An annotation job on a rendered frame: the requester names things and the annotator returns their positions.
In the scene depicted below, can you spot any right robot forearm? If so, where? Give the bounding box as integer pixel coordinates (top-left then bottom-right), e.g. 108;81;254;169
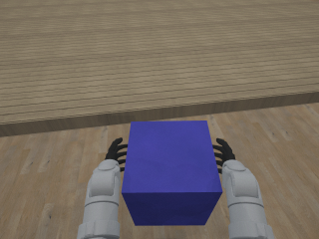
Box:
221;159;275;239

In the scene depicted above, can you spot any carton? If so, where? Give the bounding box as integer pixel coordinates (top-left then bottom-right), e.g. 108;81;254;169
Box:
121;120;223;226

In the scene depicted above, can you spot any left robot forearm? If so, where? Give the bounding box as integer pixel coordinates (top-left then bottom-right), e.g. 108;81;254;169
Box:
77;159;121;239

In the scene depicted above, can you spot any robot right hand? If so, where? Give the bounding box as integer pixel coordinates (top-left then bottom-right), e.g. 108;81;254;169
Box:
212;138;235;174

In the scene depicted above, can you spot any robot left hand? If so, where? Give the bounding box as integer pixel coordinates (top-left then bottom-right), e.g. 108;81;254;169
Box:
105;137;128;172

